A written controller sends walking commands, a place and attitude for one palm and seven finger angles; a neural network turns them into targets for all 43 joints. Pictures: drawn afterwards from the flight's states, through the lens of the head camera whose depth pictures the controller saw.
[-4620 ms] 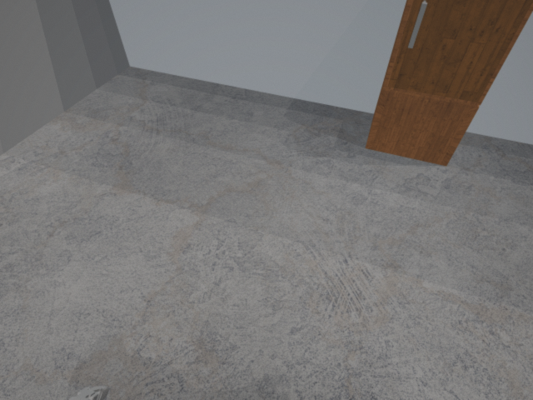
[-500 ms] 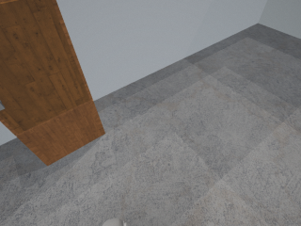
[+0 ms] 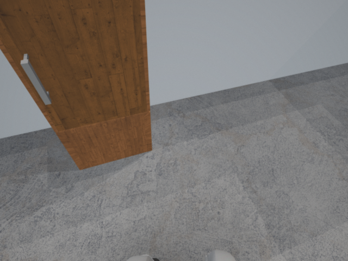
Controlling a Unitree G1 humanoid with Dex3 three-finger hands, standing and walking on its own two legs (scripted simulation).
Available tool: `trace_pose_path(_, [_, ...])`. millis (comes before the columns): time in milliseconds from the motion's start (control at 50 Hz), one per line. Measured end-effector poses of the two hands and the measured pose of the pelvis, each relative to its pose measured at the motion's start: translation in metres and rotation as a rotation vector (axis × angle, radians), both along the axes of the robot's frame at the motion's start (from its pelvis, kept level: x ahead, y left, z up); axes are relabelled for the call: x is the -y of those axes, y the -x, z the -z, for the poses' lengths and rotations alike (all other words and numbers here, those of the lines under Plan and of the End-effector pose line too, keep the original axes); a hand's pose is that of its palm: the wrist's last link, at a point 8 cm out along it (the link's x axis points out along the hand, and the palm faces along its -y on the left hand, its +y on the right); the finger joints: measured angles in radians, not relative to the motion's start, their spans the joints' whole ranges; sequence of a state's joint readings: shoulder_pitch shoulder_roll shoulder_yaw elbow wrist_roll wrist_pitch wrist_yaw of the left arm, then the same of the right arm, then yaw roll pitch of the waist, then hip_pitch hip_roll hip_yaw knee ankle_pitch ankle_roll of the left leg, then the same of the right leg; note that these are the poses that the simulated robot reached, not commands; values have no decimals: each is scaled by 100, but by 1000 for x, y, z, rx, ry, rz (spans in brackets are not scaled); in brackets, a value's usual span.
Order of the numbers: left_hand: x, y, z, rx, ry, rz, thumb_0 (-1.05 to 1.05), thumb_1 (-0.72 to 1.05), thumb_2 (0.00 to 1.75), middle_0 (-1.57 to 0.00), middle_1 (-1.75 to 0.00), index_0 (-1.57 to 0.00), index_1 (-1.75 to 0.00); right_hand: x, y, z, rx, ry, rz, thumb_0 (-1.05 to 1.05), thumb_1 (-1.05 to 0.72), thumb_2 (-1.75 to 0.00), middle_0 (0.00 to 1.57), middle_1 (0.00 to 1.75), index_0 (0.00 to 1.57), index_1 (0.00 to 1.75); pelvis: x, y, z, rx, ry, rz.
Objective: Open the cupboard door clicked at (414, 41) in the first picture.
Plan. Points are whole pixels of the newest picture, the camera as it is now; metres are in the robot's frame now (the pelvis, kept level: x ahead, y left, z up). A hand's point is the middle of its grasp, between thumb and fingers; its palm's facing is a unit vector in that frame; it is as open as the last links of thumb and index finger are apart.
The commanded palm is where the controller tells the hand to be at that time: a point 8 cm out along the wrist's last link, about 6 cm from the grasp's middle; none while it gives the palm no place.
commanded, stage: turn to face it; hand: left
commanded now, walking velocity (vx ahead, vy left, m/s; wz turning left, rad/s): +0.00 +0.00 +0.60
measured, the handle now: (37, 80) +0.64 +0.52 -0.03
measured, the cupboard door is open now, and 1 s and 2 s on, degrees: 0 0 0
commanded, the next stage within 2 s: take the last steps up to it in 0.50 s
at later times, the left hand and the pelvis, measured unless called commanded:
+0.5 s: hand out of the picture +0.05 +0.14 -0.14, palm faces +0.27 -0.93 -0.26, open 7.4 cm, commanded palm none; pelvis +0.02 -0.06 +0.01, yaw +16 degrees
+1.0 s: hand out of the picture +0.01 +0.19 -0.16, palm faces +0.41 -0.89 -0.22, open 7.4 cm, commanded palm none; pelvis +0.05 -0.01 +0.01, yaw +23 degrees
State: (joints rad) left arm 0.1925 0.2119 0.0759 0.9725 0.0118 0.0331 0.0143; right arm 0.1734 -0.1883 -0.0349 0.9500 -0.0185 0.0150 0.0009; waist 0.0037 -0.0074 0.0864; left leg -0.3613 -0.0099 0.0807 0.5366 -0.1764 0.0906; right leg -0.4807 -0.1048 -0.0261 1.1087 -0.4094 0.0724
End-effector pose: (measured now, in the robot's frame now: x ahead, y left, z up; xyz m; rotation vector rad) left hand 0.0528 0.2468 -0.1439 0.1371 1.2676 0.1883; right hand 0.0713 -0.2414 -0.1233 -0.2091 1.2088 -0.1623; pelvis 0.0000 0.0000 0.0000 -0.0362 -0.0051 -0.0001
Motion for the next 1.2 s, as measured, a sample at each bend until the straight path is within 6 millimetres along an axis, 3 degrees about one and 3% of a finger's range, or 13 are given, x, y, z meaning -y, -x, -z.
trace_pose_path(140, [-2, -36, -22, 103, -58, -34, 0, 91, 90, -20, -30, -20, -30, 11, -18, 0, -10, -25, -33, 0, -91, -89, 21, 30, 21, 30, 16, -11, -5, -18, 0, -79])
trace_pose_path(220, [11, -46, -30, 145, -81, -51, 0, 91, 90, -20, -30, -20, -30, 30, -27, 5, -15, -29, -54, 0, -91, -89, 21, 30, 21, 30, 32, -15, -4, -22, -8, -124])
trace_pose_path(300, [31, -42, -32, 187, -109, -73, 0, 91, 90, -20, -30, -20, -30, 54, -40, 18, -17, -38, -81, 0, -90, -89, 21, 30, 21, 30, 52, -19, 5, -24, -36, -164])
trace_pose_path(400, [54, -12, -37, 138, -98, -127, 0, 90, 90, -20, -30, -20, -30, 69, -60, 17, -33, -29, -136, 0, -91, -89, 20, 30, 20, 30, 62, -22, -2, -9, -46, -226])
trace_pose_path(520, [67, 30, -30, 59, -61, -210, 1, 90, 90, -20, -30, -21, -30, 63, -79, 10, -57, -14, -223, 0, -91, -89, 20, 30, 20, 30, 64, -23, -7, -12, -65, -290])
trace_pose_path(600, [65, 67, -20, -7, -35, -277, 0, 90, 90, -21, -30, -21, -30, 41, -98, 8, -57, -3, -296, 0, -91, -89, 20, 30, 20, 30, 55, -20, -5, -18, -62, -324])
trace_pose_path(700, [48, 119, 3, -102, 2, -370, 0, 90, 90, -21, -30, -21, -30, -1, -121, 6, 10, 16, -392, 0, -91, -89, 20, 30, 20, 30, 35, -14, 6, -19, -41, -360])
trace_pose_path(780, [34, 137, 2, -162, 15, -395, 1, 91, 90, -20, -30, -20, -30, -25, -121, -5, 49, 4, -421, 0, -91, -89, 20, 30, 20, 30, 24, -16, 0, -6, -32, -361])
trace_pose_path(900, [18, 111, -13, -93, 8, -394, 1, 91, 90, -20, -30, -20, -30, -36, -103, -4, -13, -16, -405, 0, -91, -89, 20, 30, 21, 30, 11, -31, -10, -4, -24, -391])
trace_pose_path(1000, [12, 64, -18, -23, -8, -368, 1, 91, 90, -20, -30, -20, -30, -26, -87, 10, -111, -24, -366, 0, -92, -89, 21, 30, 21, 30, 6, -53, -8, -1, -41, -401])
trace_pose_path(1080, [14, 23, -12, 46, -29, -354, 1, 91, 90, -20, -30, -20, -30, -15, -80, 31, -198, -34, -338, 0, -91, -89, 20, 30, 21, 30, 6, -78, 5, 8, -53, -412])
trace_pose_path(1140, [20, 12, -13, 76, -23, -391, 0, 91, 90, -20, -30, -20, -30, -15, -88, 33, -255, -31, -352, 0, -91, -89, 20, 30, 20, 30, 2, -93, 5, 20, -40, -439])
trace_pose_path(1200, [23, 18, -16, 33, -18, -435, 0, 93, 90, -20, -30, -20, -30, -25, -112, 24, -244, -33, -365, 0, -91, -89, 20, 30, 20, 30, -6, -107, -3, 13, -37, -443])
